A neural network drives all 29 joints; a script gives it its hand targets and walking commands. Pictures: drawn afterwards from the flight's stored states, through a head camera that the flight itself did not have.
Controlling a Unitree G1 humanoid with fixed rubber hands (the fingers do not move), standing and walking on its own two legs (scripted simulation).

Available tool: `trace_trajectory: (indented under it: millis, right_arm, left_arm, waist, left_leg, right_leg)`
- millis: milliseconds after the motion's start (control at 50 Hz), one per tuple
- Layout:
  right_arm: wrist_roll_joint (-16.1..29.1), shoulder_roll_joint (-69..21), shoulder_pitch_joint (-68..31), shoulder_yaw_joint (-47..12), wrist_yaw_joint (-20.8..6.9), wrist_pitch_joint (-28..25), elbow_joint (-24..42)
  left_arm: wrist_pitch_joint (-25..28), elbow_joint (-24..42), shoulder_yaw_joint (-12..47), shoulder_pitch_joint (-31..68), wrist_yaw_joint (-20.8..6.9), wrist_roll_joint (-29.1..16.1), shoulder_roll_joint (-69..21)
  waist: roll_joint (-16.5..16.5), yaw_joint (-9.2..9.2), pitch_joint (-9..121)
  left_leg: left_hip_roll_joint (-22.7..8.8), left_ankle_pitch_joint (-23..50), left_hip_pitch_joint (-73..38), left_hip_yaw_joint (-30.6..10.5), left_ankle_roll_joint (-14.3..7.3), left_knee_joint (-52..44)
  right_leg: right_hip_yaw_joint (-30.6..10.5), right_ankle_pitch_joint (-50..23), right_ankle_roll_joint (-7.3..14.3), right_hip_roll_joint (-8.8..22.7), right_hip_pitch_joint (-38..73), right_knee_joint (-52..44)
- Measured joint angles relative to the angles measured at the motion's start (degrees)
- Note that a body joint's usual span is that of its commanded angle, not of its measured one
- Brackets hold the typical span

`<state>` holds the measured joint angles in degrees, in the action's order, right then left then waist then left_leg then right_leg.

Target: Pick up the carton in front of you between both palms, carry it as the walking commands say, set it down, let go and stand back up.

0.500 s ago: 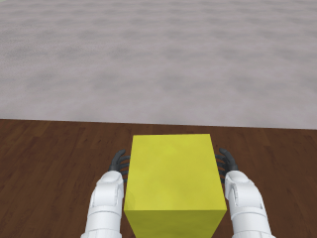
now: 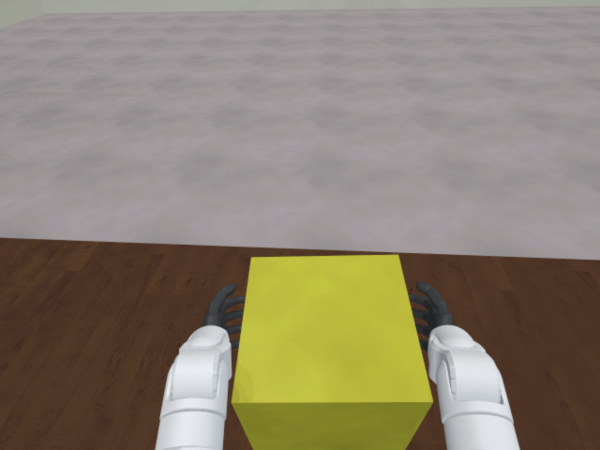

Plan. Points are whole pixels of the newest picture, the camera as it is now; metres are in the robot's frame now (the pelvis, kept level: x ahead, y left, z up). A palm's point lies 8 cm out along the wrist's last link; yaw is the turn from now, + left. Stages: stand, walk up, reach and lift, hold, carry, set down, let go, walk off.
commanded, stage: hold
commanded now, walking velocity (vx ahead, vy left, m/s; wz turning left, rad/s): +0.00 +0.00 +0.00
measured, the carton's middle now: (326, 362) +0.28 +0.00 -0.02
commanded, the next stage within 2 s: carry in 0.26 s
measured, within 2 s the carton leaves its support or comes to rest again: neither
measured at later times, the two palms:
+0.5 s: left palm (229, 309) +0.31 +0.13 +0.07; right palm (450, 314) +0.31 -0.17 +0.06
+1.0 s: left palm (268, 208) +0.52 +0.10 +0.08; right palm (436, 206) +0.52 -0.20 +0.08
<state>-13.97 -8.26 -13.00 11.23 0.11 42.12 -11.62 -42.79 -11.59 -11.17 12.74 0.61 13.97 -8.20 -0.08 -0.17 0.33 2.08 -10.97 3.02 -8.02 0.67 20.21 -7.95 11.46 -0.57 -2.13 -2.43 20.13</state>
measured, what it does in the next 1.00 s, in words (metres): walks ahead: right foot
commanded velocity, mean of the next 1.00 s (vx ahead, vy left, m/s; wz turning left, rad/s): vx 0.39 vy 0.00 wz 0.00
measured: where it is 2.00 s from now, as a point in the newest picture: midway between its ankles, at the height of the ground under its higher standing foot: (324, 319)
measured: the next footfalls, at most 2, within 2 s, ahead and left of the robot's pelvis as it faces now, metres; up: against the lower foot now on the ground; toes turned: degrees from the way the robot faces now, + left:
right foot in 0.88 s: +0.27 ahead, -0.13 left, +0.00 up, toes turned -11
left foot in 1.26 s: +0.63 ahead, +0.06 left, +0.00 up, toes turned +9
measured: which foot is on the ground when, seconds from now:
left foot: down 0.00-0.88, up 0.90-1.00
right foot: down 0.00-0.66, up 0.68-0.86, down 0.88-1.00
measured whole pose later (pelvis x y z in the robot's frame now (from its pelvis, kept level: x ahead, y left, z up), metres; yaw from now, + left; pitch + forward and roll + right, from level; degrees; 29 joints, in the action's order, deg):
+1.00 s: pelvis +0.26 -0.05 -0.01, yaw +1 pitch +5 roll +0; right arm -4.9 -7.6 -10.6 8.5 6.1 71.7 19.8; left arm -71.0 17.9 -5.7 10.9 5.6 6.6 -7.9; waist 0.3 -0.4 7.5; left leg -4.4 -26.6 23.9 5.2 0.0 60.4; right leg 12.1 17.2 3.5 1.0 -16.6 28.3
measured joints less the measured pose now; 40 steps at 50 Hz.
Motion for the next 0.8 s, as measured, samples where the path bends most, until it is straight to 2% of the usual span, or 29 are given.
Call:
trace_trajectory:
  millis: [240,280,320,360,440,500,560,600,660,700,740,800]
  right_arm:
    - [-1.4,-0.6,-2.8,2.2,-0.7,1.0,-2.4]
    - [-1.5,-0.6,-2.9,2.2,-0.7,1.2,-2.3]
    - [-1.2,-0.5,-2.4,1.7,-0.6,1.4,-1.6]
    - [-0.5,-0.4,-2.0,0.7,0.0,2.1,0.1]
    - [1.4,-0.2,-1.1,-1.4,1.5,5.4,5.7]
    - [3.2,0.8,0.5,-2.5,2.5,9.9,10.7]
    - [6.3,3.2,1.3,-3.1,3.2,14.6,14.2]
    - [7.9,3.9,0.6,-3.5,3.6,17.6,16.1]
    - [8.8,2.7,-0.6,-3.9,4.2,20.5,19.2]
    - [7.8,0.2,0.2,-4.4,4.7,21.5,20.7]
    - [7.2,0.1,2.1,-6.0,5.4,23.1,23.1]
    - [7.4,0.6,4.1,-6.6,5.7,25.6,27.4]
  left_arm:
    - [-1.2,-2.2,-2.2,2.8,-0.7,1.5,-0.6]
    - [-1.3,-2.1,-2.3,2.8,-0.7,1.5,-0.6]
    - [-1.5,-1.2,-1.8,2.2,-0.6,1.1,-0.5]
    - [-2.3,0.7,-1.2,1.6,-0.2,0.4,-0.3]
    - [-5.1,5.6,0.5,0.8,0.5,-2.7,1.0]
    - [-9.1,8.5,2.0,0.9,1.7,-4.6,1.2]
    - [-13.7,11.5,4.3,0.7,3.7,-5.2,0.5]
    - [-17.0,15.3,5.1,0.0,4.7,-5.6,0.6]
    - [-21.0,21.8,4.6,-1.3,5.2,-6.4,1.2]
    - [-22.7,24.8,3.2,-2.9,4.9,-7.8,1.9]
    - [-24.2,26.2,2.3,-3.8,4.7,-8.6,1.6]
    - [-25.7,28.3,2.7,-4.6,4.6,-8.7,0.6]
  waist:
    - [-0.1,-0.02,-1.2]
    - [0.0,0.09,0.4]
    - [0.1,0.28,2.7]
    - [0.1,0.5,4.5]
    - [1.1,0.72,6.7]
    - [1.6,0.54,8.6]
    - [0.1,0.27,9.5]
    - [-0.9,0.05,9.3]
    - [-1.9,0.32,8.8]
    - [-1.5,0.35,9.4]
    - [0.2,0.51,9.5]
    - [2.2,0.01,8.7]
  left_leg:
    - [0.1,0.0,0.3,0.3,0.0,1.3]
    - [-0.2,-1.2,3.1,1.2,0.1,3.4]
    - [-0.8,-5.5,6.1,2.6,0.0,6.3]
    - [-1.4,-7.9,8.2,4.1,-0.1,7.6]
    - [-3.3,-5.5,11.2,5.4,0.4,10.4]
    - [-4.9,-11.8,13.3,6.4,0.6,15.4]
    - [-4.6,-15.9,16.6,10.5,0.3,19.2]
    - [-3.6,-13.5,16.8,13.4,0.2,14.9]
    - [-2.6,-3.4,14.1,16.5,-1.1,7.4]
    - [-3.1,-4.6,13.2,17.5,-1.9,8.2]
    - [-4.2,-6.9,11.3,17.4,-1.6,6.9]
    - [-5.7,-7.5,7.3,16.8,-0.3,3.2]
  right_leg:
    - [0.0,-0.1,-0.1,0.0,-0.4,1.3]
    - [0.7,1.2,-0.2,0.2,-3.3,3.5]
    - [2.0,6.1,-0.4,0.9,-6.5,6.8]
    - [3.3,10.0,-0.3,1.7,-9.4,9.4]
    - [6.5,8.9,-0.1,2.3,-12.4,12.1]
    - [8.6,6.0,0.3,2.3,-11.9,11.0]
    - [9.4,7.6,0.5,3.5,-10.8,9.3]
    - [9.1,8.0,0.3,4.5,-9.8,7.8]
    - [8.7,11.2,0.1,5.6,-10.4,12.0]
    - [10.3,14.7,0.4,5.5,-14.0,20.2]
    - [12.2,18.7,0.9,4.5,-18.0,25.7]
    - [14.8,15.2,1.0,3.6,-21.8,22.1]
